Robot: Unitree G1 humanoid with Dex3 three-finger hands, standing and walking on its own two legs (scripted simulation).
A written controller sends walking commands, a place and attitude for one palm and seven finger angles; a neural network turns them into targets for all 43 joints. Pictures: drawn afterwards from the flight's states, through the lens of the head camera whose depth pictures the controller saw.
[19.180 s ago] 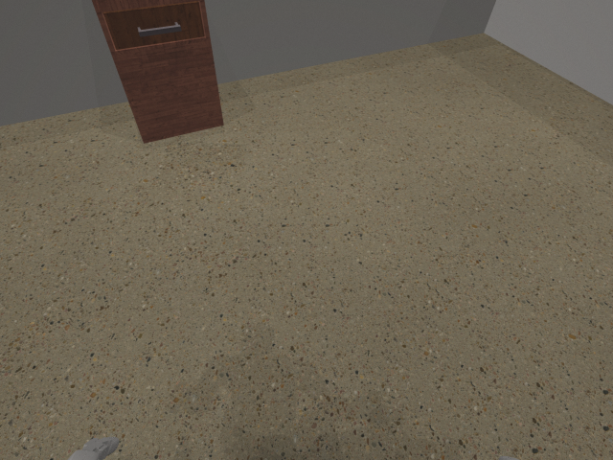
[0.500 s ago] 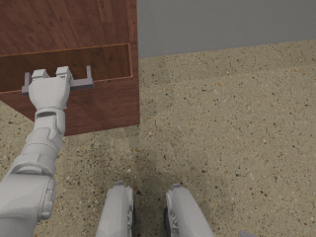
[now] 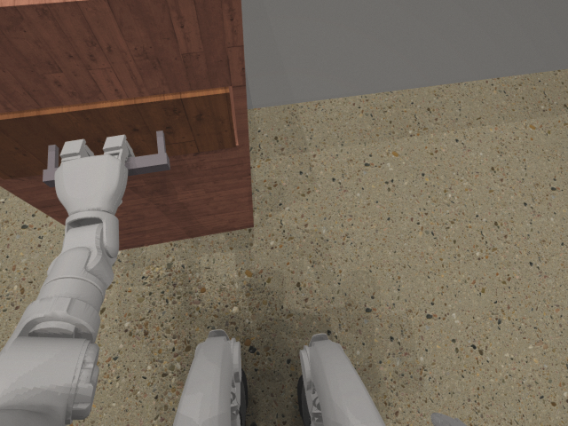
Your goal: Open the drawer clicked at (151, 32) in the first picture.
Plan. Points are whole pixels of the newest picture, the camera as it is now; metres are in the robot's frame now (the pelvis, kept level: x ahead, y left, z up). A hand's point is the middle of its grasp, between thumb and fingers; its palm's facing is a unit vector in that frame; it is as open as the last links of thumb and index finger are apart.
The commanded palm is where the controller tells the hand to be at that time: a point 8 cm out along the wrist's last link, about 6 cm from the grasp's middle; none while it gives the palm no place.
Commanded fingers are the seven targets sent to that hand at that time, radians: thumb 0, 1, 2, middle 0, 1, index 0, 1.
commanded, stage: pull the drawer open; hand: left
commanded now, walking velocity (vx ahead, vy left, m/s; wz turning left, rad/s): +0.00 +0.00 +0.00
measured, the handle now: (108, 157) +0.50 +0.26 -0.05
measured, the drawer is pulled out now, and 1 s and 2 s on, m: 0.01 0.11 0.21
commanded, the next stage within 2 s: none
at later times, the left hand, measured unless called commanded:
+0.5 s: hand (112, 227) +0.40 +0.25 -0.07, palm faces -0.04 -0.07 -1.00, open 5.4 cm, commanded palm +0.36 +0.23 -0.02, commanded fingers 0.00 0.90 0.90 -0.40 -1.35 -0.40 -1.35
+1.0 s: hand (113, 265) +0.34 +0.24 -0.07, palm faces -0.05 -0.06 -1.00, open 5.5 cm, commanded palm +0.31 +0.22 -0.02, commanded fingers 0.00 0.90 0.90 -0.40 -1.35 -0.40 -1.35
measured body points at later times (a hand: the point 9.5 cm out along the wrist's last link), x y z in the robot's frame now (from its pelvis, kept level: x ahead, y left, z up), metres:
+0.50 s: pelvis +0.02 +0.01 +0.02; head +0.17 +0.02 +0.44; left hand +0.39 +0.25 -0.02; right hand +0.13 -0.25 -0.12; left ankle +0.04 +0.10 -0.58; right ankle +0.02 -0.12 -0.58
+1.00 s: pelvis +0.01 +0.00 +0.02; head +0.15 +0.01 +0.45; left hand +0.34 +0.24 -0.02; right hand +0.15 -0.25 -0.11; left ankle +0.04 +0.10 -0.58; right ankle +0.02 -0.12 -0.58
